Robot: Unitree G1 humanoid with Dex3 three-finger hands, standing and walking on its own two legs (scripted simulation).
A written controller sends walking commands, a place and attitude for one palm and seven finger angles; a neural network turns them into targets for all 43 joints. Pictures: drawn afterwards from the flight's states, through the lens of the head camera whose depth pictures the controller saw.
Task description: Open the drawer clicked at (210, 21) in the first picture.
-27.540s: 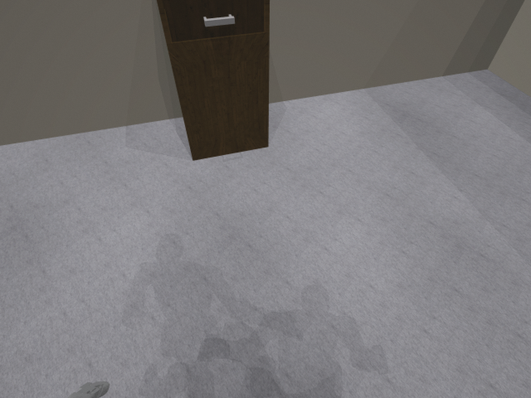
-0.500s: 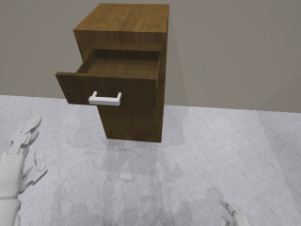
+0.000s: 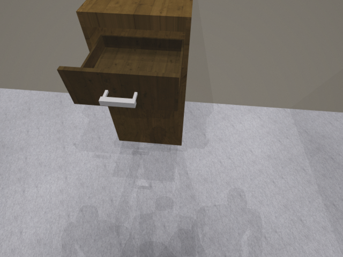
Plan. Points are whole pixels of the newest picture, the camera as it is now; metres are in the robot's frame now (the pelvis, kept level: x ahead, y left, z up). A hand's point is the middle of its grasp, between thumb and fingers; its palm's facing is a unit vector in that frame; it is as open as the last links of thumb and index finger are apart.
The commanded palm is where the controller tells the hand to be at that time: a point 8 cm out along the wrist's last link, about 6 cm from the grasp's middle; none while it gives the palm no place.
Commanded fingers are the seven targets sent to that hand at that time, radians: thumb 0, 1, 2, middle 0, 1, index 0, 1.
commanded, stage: let the arm hang, fingers relaxed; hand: left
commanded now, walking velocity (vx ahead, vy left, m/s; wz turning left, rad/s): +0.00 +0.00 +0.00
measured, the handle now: (119, 98) +0.60 +0.22 -0.03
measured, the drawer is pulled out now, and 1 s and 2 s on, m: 0.29 0.29 0.29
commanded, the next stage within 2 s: look to check the result in 0.54 s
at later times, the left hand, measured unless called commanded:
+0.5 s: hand out of the picture +0.01 +0.17 -0.17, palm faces +0.02 -0.98 -0.19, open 7.3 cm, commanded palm none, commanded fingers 0.00 0.90 0.90 -0.20 -0.30 -0.20 -0.30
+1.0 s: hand out of the picture +0.02 +0.16 -0.17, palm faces +0.03 -0.98 -0.19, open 7.3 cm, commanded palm none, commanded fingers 0.00 0.90 0.90 -0.20 -0.30 -0.20 -0.30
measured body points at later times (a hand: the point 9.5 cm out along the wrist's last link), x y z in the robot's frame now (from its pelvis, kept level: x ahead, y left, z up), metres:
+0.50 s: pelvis +0.01 +0.00 +0.00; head +0.02 -0.01 +0.45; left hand +0.01 +0.22 -0.16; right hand -0.02 -0.20 -0.17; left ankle +0.02 +0.11 -0.74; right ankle +0.03 -0.10 -0.74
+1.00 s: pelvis +0.02 -0.01 +0.00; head +0.04 -0.02 +0.45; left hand +0.02 +0.21 -0.15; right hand +0.00 -0.20 -0.17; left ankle +0.02 +0.11 -0.74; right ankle +0.03 -0.10 -0.74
